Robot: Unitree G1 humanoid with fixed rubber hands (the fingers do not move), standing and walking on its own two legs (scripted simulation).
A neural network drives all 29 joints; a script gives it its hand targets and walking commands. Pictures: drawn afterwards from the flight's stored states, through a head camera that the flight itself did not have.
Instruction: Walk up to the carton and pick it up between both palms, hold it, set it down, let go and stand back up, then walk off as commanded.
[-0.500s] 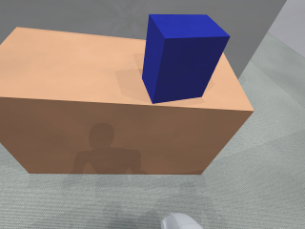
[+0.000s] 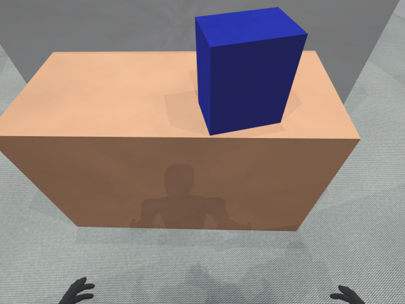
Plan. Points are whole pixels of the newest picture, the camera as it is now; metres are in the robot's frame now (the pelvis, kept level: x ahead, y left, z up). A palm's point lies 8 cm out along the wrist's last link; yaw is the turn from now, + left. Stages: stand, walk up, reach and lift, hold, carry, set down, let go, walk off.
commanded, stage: stand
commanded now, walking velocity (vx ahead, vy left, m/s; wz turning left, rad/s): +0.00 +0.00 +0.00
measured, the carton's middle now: (242, 75) +0.68 -0.10 +0.07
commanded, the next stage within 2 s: none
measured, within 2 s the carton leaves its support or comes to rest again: neither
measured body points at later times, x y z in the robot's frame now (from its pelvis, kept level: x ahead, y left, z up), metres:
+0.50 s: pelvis +0.00 +0.00 +0.00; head +0.01 +0.00 +0.45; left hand +0.04 +0.26 -0.15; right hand +0.04 -0.24 -0.15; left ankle +0.01 +0.13 -0.74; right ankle +0.01 -0.12 -0.74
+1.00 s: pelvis +0.01 +0.00 +0.00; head +0.02 +0.00 +0.45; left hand +0.02 +0.24 -0.16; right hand +0.02 -0.23 -0.16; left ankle +0.01 +0.13 -0.74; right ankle +0.01 -0.12 -0.74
